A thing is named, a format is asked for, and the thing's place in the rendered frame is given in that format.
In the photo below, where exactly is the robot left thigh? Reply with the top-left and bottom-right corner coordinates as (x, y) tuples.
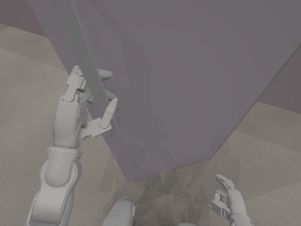
(102, 200), (135, 226)

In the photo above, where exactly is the handle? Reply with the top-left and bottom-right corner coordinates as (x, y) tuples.
(48, 0), (121, 142)

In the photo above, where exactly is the fridge door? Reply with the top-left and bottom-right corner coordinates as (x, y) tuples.
(27, 0), (301, 182)

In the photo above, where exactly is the left robot hand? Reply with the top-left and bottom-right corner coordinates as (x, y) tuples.
(53, 65), (118, 149)

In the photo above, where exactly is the right robot hand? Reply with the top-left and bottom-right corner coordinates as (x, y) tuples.
(212, 174), (247, 221)

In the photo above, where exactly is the right robot forearm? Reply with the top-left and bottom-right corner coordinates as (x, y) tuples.
(230, 213), (254, 226)

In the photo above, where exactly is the left robot forearm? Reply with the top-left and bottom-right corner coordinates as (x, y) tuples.
(24, 146), (83, 226)

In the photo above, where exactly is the left robot shin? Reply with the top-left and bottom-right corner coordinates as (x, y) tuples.
(121, 197), (130, 201)

